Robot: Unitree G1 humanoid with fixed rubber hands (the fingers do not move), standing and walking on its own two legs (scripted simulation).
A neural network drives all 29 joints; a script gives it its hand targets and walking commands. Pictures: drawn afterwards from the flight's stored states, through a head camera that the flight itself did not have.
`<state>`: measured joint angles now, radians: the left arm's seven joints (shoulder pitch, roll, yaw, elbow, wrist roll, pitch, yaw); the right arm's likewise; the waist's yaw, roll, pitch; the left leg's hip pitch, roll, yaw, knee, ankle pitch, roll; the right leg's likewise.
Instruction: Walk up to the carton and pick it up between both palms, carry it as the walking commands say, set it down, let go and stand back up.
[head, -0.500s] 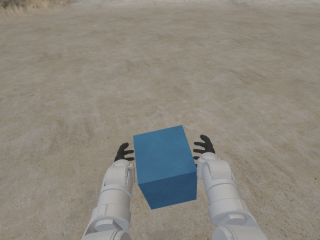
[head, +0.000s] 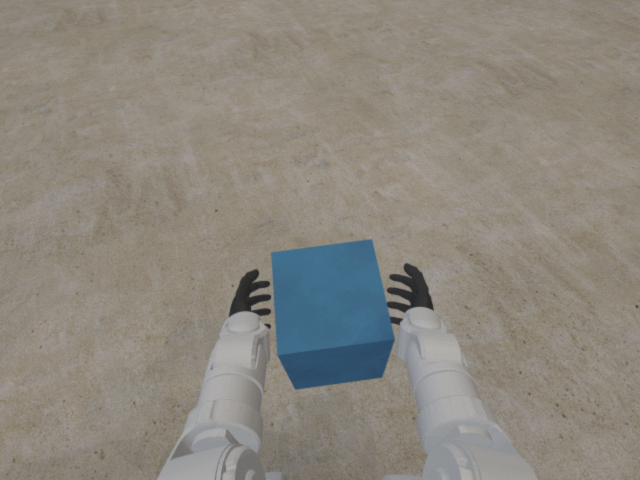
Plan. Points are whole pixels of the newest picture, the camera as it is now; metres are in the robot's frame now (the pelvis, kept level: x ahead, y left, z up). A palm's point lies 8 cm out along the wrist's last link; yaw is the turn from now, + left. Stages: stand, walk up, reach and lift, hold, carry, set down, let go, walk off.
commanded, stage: set down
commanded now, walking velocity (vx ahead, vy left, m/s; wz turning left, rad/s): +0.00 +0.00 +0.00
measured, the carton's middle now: (330, 319) +0.38 +0.01 -0.11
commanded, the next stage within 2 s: none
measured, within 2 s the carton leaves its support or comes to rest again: rests again in 1.00 s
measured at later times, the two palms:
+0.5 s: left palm (253, 364) +0.31 +0.13 -0.13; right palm (401, 352) +0.33 -0.11 -0.12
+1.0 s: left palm (281, 357) +0.35 +0.10 -0.19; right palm (390, 356) +0.35 -0.10 -0.19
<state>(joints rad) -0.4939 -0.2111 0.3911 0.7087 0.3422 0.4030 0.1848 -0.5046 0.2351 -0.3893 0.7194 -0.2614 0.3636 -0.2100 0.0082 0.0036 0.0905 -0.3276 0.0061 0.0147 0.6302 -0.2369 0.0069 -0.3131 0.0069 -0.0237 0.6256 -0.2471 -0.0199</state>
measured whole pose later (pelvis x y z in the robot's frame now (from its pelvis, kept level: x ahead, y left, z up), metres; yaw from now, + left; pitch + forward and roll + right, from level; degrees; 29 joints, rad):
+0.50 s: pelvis -0.01 +0.01 -0.03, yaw +0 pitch +18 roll -2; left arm -0.45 -0.21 0.29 0.71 0.21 -0.04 0.26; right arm -0.48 0.14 -0.25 0.72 -0.28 -0.04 -0.18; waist 0.01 0.02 0.12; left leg -0.88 0.01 0.00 0.81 -0.24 0.02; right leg -0.84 0.01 -0.02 0.77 -0.24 0.00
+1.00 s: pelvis -0.04 +0.01 -0.07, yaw -2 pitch +21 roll -2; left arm -0.73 -0.12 0.20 0.79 0.15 -0.10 0.25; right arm -0.72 0.06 -0.09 0.76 -0.16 -0.09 -0.23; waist 0.01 0.03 0.28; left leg -1.10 0.01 -0.02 1.02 -0.28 0.02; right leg -1.07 0.04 -0.02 0.98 -0.27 -0.01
